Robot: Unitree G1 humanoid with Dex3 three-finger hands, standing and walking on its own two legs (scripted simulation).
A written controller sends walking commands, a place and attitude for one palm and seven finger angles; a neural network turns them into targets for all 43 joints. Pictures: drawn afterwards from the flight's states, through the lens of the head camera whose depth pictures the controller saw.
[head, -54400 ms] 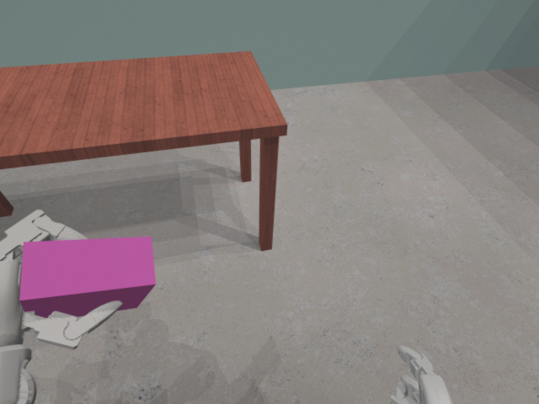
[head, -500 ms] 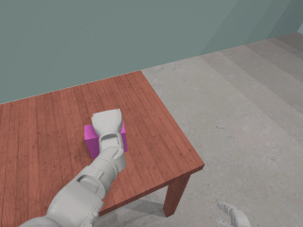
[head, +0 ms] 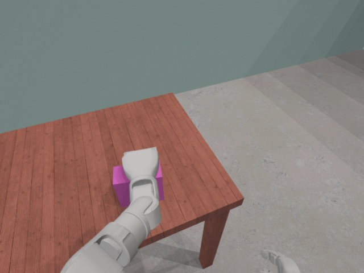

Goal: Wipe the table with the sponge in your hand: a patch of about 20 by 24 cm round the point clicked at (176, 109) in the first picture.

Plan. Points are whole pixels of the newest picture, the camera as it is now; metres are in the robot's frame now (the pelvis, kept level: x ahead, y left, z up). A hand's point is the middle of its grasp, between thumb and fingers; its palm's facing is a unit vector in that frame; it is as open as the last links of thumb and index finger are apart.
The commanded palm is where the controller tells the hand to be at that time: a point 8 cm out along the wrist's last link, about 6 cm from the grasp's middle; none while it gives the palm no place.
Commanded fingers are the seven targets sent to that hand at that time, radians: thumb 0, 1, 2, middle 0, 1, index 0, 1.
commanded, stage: wipe back along the third lane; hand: left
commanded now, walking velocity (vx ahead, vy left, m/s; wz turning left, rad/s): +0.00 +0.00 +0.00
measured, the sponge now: (140, 187) +0.34 +0.16 -0.04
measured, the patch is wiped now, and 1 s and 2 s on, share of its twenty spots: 1.00 1.00 1.00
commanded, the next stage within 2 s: slide back across to the middle lane in 0.48 s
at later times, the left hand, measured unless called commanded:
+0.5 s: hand (153, 193) +0.30 +0.11 +0.01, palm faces -0.03 -0.06 -1.00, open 9.6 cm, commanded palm +0.25 +0.10 +0.04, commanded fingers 0.00 0.10 1.30 -1.20 -1.60 -1.20 -1.60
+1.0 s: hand (142, 203) +0.27 +0.13 +0.01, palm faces -0.02 -0.13 -0.99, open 9.6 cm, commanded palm +0.23 +0.14 +0.06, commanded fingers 0.00 0.10 1.30 -1.20 -1.60 -1.20 -1.60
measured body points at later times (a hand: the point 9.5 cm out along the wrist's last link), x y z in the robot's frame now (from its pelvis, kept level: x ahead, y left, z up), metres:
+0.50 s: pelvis -0.01 -0.04 +0.00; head -0.04 -0.06 +0.45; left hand +0.30 +0.11 +0.06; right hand +0.21 -0.25 -0.09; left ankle -0.02 +0.08 -0.73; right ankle +0.00 -0.09 -0.73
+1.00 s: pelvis +0.00 -0.05 +0.01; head -0.03 -0.09 +0.45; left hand +0.27 +0.13 +0.07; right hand +0.23 -0.27 -0.08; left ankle -0.02 +0.08 -0.73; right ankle +0.00 -0.09 -0.73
